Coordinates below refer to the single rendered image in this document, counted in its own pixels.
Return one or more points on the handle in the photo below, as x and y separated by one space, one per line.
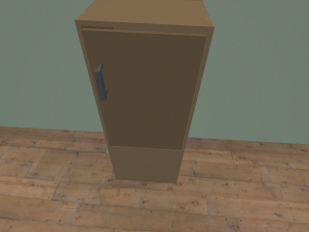
102 91

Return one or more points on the cupboard door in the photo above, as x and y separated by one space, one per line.
151 78

